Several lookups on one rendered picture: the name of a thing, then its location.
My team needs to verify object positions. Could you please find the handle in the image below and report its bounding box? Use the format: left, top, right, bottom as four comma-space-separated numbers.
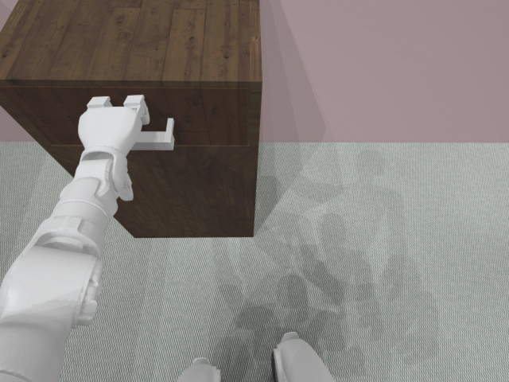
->
130, 119, 175, 150

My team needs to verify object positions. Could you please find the cabinet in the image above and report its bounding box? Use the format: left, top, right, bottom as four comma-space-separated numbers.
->
0, 0, 262, 238

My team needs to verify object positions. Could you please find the robot left shin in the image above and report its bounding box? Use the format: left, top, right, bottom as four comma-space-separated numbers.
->
192, 357, 210, 365

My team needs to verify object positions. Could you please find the robot left hand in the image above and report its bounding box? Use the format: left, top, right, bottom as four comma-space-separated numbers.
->
78, 95, 150, 201

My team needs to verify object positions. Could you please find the robot left thigh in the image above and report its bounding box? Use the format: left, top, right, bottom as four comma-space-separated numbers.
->
177, 364, 221, 382

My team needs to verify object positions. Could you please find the left robot forearm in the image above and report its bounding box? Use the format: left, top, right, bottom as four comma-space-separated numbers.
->
0, 146, 127, 317

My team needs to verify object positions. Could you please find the robot left upper arm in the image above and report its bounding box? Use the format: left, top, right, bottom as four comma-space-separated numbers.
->
0, 246, 105, 382

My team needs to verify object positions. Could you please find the drawer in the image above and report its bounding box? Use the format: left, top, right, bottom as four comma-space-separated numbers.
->
0, 84, 247, 145

